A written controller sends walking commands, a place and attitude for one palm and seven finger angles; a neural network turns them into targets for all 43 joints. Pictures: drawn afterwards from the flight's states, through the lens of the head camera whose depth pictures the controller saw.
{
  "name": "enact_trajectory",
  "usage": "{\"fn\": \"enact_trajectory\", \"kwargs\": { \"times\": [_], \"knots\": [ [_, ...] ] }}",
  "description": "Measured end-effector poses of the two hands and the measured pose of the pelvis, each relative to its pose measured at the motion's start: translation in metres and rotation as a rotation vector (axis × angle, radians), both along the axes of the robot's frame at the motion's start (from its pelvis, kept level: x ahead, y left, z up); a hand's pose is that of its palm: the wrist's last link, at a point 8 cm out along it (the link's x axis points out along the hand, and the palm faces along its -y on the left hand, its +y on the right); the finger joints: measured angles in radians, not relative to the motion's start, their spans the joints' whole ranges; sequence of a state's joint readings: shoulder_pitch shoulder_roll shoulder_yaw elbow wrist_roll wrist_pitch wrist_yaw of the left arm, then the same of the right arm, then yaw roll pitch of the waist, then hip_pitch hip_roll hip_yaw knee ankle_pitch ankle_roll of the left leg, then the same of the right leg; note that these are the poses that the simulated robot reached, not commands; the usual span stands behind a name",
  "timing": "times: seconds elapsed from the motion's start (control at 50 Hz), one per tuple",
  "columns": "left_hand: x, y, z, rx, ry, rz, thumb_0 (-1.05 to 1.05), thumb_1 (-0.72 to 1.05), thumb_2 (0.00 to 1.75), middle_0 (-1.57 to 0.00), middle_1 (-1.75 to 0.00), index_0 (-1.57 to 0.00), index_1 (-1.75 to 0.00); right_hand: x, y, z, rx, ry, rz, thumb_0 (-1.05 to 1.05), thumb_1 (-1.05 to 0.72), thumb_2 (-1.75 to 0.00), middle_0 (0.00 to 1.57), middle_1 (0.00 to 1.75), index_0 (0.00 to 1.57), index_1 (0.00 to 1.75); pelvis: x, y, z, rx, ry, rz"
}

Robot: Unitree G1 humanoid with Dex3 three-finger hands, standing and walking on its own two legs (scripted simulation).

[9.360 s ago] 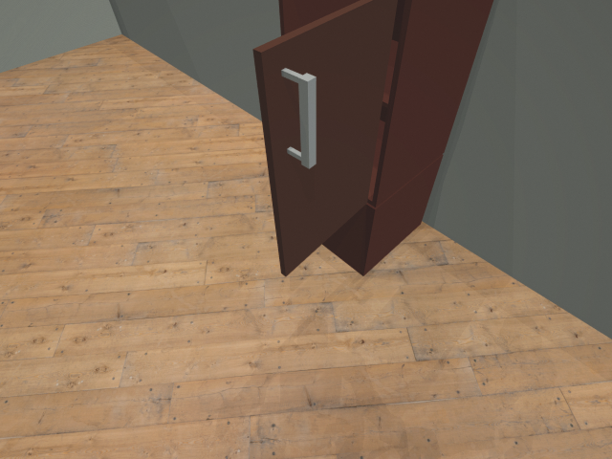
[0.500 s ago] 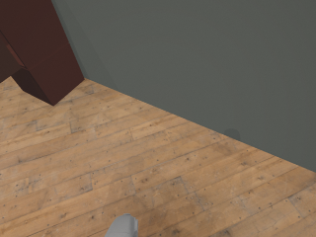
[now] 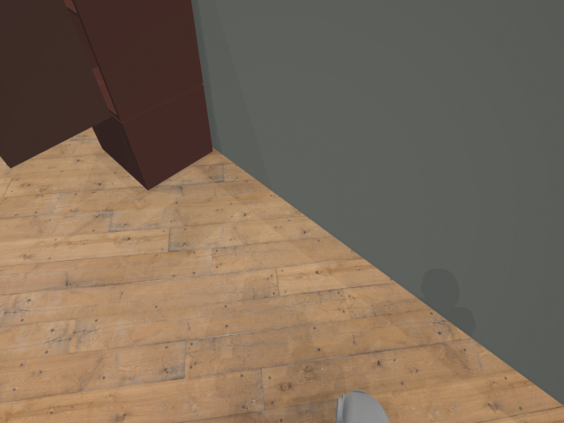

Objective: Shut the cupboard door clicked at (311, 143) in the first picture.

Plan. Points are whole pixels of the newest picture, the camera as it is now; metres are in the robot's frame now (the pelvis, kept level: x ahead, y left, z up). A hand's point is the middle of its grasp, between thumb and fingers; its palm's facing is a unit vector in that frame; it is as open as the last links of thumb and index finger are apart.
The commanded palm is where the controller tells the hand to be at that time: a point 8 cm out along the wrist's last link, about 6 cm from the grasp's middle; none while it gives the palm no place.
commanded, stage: walk to a spot facing it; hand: left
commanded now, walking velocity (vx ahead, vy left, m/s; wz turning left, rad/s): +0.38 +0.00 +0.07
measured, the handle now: out of the picture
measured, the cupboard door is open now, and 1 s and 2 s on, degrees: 94 94 94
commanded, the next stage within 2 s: turn to face it in 0.86 s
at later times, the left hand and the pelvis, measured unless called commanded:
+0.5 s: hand (226, 320) +0.31 +0.12 -0.16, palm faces +0.12 -0.97 -0.22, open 7.1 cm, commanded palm none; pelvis +0.24 -0.07 +0.00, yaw +5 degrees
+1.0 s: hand (208, 268) +0.43 +0.18 -0.19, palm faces +0.30 -0.95 -0.13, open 7.4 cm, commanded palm none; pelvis +0.47 +0.03 -0.01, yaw +14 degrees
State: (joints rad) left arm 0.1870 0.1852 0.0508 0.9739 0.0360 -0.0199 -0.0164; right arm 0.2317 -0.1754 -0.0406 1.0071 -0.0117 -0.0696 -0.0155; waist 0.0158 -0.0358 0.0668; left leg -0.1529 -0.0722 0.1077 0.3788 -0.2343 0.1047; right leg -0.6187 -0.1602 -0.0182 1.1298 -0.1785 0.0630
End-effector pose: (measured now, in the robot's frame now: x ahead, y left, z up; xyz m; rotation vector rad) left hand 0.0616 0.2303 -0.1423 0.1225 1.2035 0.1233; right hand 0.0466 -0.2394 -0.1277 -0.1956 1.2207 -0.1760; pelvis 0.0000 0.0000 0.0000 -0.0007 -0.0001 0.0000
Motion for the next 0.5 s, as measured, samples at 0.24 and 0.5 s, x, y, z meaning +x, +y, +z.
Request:
{"fn": "enact_trajectory", "kwargs": {
  "times": [0.24,0.5],
  "knots": [
    [0.191,-0.044,0.006,-0.01,-0.115,-0.118,0.0,0.91,0.9,-0.2,-0.3,-0.19,-0.3,-0.032,0.003,-0.011,0.075,0.345,-0.153,0.0,-0.91,-0.9,0.2,0.3,0.2,0.3,0.119,-0.028,-0.008,0.024,0.023,0.013],
    [0.232,-0.061,0.01,0.062,-0.035,0.087,-0.03,0.96,0.9,-0.2,-0.3,-0.2,-0.3,0.169,-0.05,-0.017,0.079,0.276,-0.035,0.0,-0.91,-0.9,0.2,0.3,0.2,0.3,0.245,-0.068,0.0,0.008,0.014,0.092]
  ]
}}
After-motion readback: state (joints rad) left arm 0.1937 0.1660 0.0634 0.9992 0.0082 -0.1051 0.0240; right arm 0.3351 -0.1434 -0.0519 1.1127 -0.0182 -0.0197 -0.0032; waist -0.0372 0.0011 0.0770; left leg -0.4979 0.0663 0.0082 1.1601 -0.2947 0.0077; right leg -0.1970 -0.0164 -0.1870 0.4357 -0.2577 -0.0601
